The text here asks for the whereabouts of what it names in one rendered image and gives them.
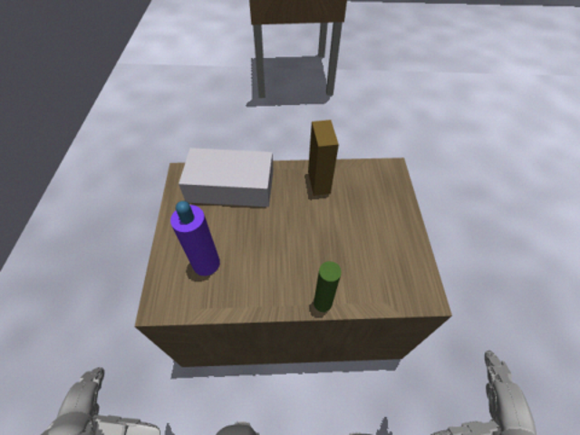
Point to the right robot hand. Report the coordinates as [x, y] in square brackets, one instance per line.
[507, 404]

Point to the chair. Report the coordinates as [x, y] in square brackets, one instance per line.
[298, 12]

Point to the left robot arm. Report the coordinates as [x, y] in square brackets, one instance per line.
[71, 423]

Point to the left robot hand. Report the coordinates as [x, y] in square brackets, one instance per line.
[83, 397]

